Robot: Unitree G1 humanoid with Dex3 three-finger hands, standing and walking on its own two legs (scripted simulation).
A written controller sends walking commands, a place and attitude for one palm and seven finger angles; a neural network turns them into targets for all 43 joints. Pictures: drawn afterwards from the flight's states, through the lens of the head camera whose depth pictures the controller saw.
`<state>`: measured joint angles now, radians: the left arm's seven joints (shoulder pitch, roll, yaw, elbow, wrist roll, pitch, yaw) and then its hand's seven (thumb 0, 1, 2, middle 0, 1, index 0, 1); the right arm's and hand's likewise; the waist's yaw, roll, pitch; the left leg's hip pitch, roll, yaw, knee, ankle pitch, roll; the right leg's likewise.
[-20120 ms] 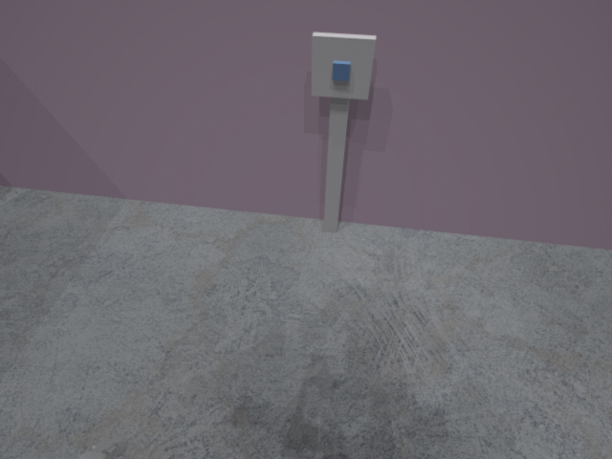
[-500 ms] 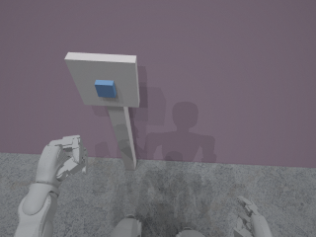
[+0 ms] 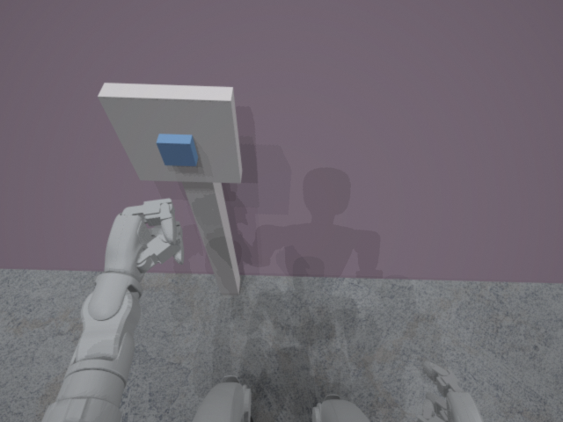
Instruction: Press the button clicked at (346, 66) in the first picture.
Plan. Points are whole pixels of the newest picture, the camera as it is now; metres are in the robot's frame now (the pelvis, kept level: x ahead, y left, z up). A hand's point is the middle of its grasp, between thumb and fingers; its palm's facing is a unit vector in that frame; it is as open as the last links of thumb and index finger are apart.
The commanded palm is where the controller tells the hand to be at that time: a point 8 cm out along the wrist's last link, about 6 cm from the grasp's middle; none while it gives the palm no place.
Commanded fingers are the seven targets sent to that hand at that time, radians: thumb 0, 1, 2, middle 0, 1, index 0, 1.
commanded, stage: aim a knuckle at the button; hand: left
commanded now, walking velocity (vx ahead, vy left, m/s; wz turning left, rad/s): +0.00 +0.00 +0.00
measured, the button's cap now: (178, 148) +0.50 +0.18 +0.07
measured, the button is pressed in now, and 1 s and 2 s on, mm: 0 0 1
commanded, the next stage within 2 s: press the button with the knuckle in 1.12 s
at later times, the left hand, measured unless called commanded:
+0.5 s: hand (195, 203) +0.42 +0.14 +0.05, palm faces -0.01 -1.00 -0.03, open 3.1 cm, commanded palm +0.38 +0.20 +0.04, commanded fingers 0.00 0.90 0.90 -1.30 -1.50 -1.30 -1.50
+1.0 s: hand (194, 208) +0.41 +0.14 +0.04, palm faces -0.01 -1.00 -0.02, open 3.1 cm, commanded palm +0.38 +0.20 +0.04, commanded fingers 0.00 0.90 0.90 -1.30 -1.50 -1.30 -1.50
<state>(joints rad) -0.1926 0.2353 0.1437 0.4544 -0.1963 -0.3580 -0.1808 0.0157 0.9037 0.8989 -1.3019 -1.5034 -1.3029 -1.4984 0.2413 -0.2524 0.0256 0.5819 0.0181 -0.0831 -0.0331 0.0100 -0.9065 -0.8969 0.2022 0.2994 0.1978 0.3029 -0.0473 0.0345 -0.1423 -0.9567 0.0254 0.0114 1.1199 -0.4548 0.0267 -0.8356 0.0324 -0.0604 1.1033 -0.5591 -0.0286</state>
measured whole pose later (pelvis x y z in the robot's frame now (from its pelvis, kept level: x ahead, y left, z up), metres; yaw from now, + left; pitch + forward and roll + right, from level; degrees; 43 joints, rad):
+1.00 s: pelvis -0.01 +0.00 -0.01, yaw -1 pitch +19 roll -2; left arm -0.51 0.24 0.20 0.81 -0.14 -0.45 -0.11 0.02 0.90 0.90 -1.30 -1.50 -1.30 -1.50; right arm 0.25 -0.25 0.02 0.59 0.00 0.01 0.00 0.01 -0.91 -0.90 0.20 0.30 0.20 0.30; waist -0.08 0.03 -0.15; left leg -1.03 0.03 0.02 1.15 -0.45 0.03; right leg -0.92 0.04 -0.05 1.14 -0.55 -0.03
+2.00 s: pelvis -0.01 +0.01 -0.01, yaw -1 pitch +21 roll -3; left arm -0.70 0.31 0.26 1.03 -0.11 -0.51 -0.13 0.03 0.89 0.90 -1.30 -1.50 -1.38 -1.50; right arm 0.32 -0.25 0.02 0.65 -0.01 0.05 0.00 0.01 -0.91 -0.90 0.20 0.30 0.20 0.30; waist -0.11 0.04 -0.14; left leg -1.09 0.03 0.01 1.19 -0.46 0.03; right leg -0.97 0.04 -0.06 1.16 -0.56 -0.02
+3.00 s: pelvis -0.04 +0.01 -0.03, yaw -1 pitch +22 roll -5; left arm -0.86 0.37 0.23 1.15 -0.09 -0.48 -0.07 0.02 0.87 0.92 -1.30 -1.50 -1.49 -1.50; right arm 0.36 -0.27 0.03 0.66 -0.03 0.00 0.01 0.00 -0.91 -0.90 0.20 0.30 0.20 0.30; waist -0.15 0.04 -0.14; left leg -1.20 0.02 -0.03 1.22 -0.41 0.04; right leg -1.06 0.04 -0.09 1.19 -0.52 -0.02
